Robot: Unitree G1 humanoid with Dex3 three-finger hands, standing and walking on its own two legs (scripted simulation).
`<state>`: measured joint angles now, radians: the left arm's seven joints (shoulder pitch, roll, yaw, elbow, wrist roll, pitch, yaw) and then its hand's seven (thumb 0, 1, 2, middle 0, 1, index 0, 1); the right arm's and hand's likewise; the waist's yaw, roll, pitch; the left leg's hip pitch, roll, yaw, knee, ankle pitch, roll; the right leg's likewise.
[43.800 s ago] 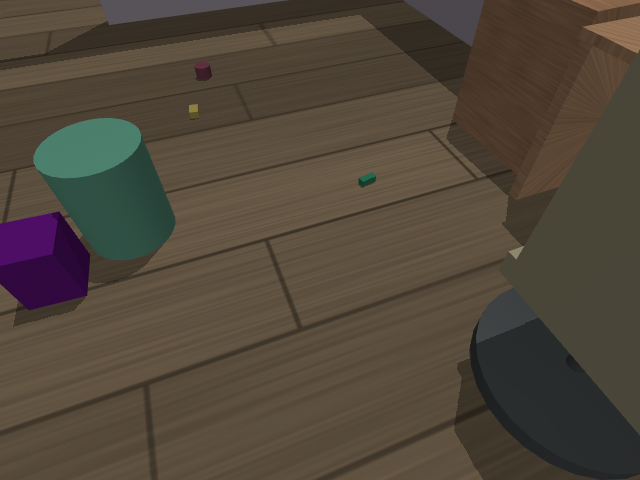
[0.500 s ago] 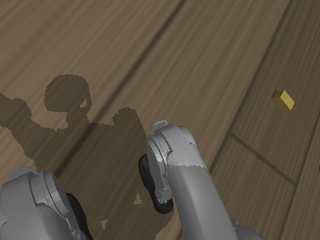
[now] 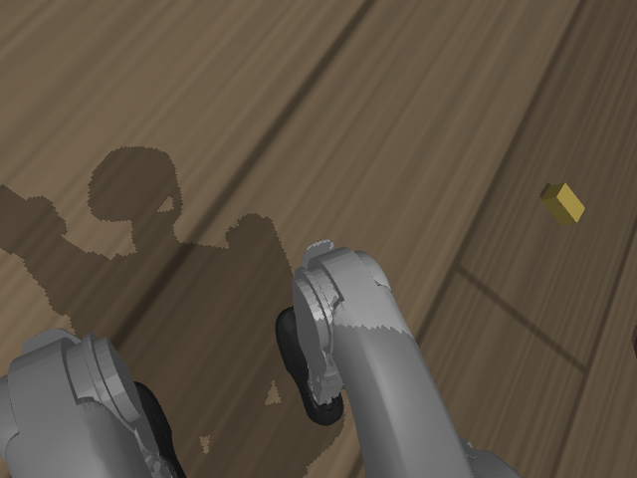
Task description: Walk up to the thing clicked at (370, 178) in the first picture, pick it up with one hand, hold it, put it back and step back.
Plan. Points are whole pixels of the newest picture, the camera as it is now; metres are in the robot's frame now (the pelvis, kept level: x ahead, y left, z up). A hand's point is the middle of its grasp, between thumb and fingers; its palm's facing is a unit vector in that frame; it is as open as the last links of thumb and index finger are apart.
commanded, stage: rise first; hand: left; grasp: from above
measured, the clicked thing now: out of the picture +0.50 +0.32 -0.31
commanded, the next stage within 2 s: none
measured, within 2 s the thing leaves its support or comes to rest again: neither
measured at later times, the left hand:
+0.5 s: hand out of the picture +0.46 +0.36 -0.19, palm faces -0.19 -0.37 -0.91, open 13.7 cm
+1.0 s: hand out of the picture +0.46 +0.36 -0.19, palm faces -0.20 -0.36 -0.91, open 14.1 cm
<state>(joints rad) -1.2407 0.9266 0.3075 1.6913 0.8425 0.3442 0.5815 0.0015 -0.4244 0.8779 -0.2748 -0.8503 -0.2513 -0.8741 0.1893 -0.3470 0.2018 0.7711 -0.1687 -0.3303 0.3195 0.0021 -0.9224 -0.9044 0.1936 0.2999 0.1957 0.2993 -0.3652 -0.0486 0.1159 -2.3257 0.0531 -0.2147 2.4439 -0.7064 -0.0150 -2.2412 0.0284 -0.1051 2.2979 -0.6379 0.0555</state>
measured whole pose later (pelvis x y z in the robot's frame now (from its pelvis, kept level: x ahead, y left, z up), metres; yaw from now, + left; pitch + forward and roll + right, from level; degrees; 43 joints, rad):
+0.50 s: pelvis +0.00 +0.00 +0.00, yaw +0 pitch +32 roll -11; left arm -1.24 0.94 0.31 1.70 0.84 0.34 0.58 0.00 -0.47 0.92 -0.22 -0.90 -0.20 -0.92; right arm 0.19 -0.35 0.21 0.77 -0.17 -0.34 0.32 0.00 -0.92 -0.90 0.19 0.30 0.20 0.30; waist -0.37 -0.05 0.13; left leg -2.32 0.05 -0.21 2.44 -0.70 -0.01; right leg -2.24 0.03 -0.10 2.29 -0.63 0.06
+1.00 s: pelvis +0.00 +0.00 +0.00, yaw +0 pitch +32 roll -12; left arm -1.24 0.94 0.30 1.71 0.85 0.34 0.59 0.00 -0.54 0.98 -0.16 -0.96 -0.14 -0.98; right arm 0.20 -0.35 0.21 0.77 -0.17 -0.34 0.32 0.00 -0.92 -0.90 0.19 0.30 0.20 0.30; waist -0.38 -0.05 0.12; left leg -2.31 0.05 -0.21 2.44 -0.71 -0.01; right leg -2.23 0.03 -0.11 2.29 -0.64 0.06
